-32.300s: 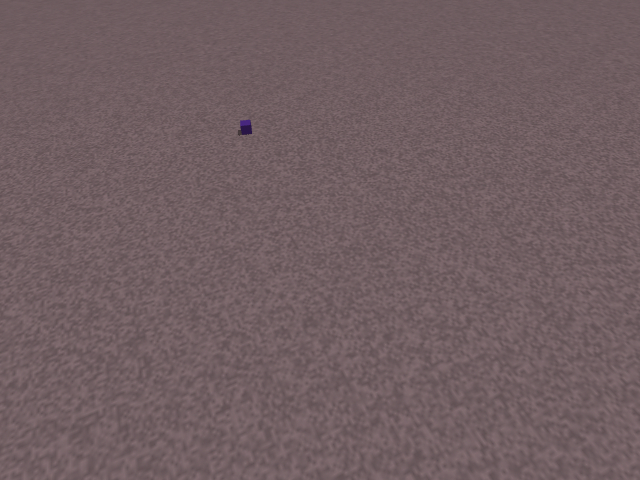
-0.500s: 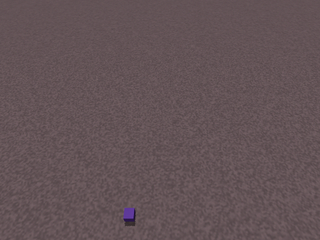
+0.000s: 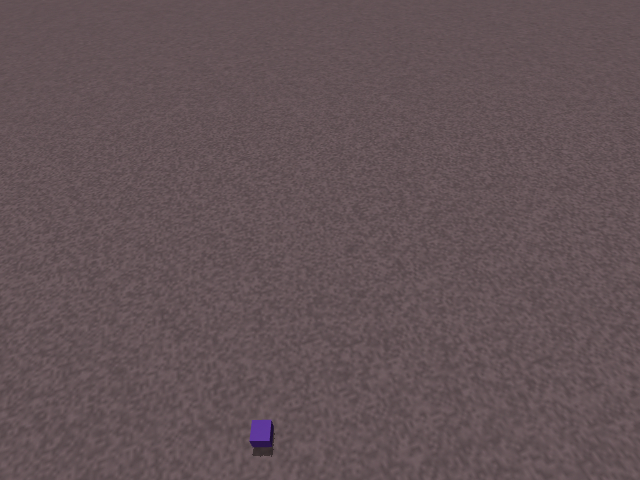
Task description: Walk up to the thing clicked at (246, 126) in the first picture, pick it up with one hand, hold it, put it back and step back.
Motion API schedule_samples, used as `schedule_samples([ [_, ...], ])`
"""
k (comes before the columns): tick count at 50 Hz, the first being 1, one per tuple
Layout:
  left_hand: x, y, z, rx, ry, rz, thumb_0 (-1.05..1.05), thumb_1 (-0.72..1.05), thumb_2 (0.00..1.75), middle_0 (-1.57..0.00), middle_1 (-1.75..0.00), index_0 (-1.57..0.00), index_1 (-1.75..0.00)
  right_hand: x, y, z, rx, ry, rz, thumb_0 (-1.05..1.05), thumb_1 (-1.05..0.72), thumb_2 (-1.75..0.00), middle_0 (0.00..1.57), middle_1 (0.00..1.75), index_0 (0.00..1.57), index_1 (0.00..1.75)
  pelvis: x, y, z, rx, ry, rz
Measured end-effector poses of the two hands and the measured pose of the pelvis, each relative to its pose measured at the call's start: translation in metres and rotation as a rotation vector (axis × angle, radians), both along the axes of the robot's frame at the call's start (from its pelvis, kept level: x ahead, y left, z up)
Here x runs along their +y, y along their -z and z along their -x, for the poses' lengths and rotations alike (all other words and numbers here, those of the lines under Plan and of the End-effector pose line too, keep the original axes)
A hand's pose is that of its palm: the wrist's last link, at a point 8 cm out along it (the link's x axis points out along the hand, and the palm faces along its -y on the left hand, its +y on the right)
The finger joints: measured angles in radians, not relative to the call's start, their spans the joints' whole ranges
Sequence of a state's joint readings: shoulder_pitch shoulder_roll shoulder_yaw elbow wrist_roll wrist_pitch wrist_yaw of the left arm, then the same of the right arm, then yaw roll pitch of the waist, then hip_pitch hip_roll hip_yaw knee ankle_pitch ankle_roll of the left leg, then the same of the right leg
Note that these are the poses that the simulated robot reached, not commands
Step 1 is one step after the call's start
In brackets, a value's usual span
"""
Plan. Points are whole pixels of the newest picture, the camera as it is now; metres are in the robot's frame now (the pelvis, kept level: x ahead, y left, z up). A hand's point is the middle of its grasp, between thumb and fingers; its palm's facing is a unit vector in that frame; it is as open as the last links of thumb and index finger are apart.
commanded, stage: stand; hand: left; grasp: from above
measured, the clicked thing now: (262, 433) +0.41 +0.24 -0.75
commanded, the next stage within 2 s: step back in 1.50 s
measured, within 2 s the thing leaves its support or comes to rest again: neither
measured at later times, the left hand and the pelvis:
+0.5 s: hand out of the picture +0.08 +0.24 -0.16, palm faces +0.01 -0.94 -0.33, open 7.4 cm; pelvis +0.01 -0.01 +0.00, yaw +0 degrees
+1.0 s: hand out of the picture +0.08 +0.24 -0.16, palm faces +0.00 -0.94 -0.33, open 7.4 cm; pelvis +0.01 +0.00 +0.00, yaw -1 degrees
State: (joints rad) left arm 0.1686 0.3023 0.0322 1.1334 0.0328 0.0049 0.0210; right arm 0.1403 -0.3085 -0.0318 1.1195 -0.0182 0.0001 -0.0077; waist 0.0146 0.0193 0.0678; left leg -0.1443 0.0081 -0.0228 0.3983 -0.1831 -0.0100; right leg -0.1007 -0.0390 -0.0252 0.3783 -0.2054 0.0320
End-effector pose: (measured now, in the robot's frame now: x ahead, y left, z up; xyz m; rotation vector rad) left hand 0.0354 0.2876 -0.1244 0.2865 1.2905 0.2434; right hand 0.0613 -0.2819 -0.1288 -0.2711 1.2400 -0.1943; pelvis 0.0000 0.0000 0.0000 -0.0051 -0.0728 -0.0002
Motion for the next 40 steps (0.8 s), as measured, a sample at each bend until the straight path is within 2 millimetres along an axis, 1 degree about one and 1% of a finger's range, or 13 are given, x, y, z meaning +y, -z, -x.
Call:
schedule_samples([
  [8,-0.005,0.0,-0.01,-0.001,0.005,0.01,0.0,0.9,0.9,-0.2,-0.3,-0.2,-0.3,-0.007,-0.001,0.002,0.021,0.004,0.008,0.01,-0.91,-0.9,0.21,0.3,0.2,0.3,-0.004,-0.001,-0.004,0.006,0.003,0.0],
  [24,-0.006,-0.003,-0.037,-0.035,0.026,0.012,0.0,0.9,0.9,-0.2,-0.3,-0.2,-0.3,-0.009,-0.004,-0.011,0.007,-0.004,0.01,0.01,-0.91,-0.9,0.21,0.3,0.2,0.3,-0.005,-0.003,-0.01,0.014,0.006,0.0],
  [32,-0.003,-0.005,-0.042,-0.041,0.029,0.008,0.0,0.9,0.9,-0.2,-0.3,-0.2,-0.3,-0.01,-0.005,-0.016,0.001,-0.005,0.015,0.01,-0.91,-0.9,0.21,0.3,0.2,0.3,-0.005,-0.003,-0.012,0.017,0.008,0.0],
  [40,-0.001,-0.005,-0.043,-0.041,0.03,0.009,0.0,0.9,0.9,-0.2,-0.3,-0.2,-0.3,-0.011,-0.007,-0.02,-0.007,-0.006,0.017,0.01,-0.91,-0.9,0.21,0.3,0.2,0.3,-0.004,-0.003,-0.013,0.017,0.01,-0.001],
])
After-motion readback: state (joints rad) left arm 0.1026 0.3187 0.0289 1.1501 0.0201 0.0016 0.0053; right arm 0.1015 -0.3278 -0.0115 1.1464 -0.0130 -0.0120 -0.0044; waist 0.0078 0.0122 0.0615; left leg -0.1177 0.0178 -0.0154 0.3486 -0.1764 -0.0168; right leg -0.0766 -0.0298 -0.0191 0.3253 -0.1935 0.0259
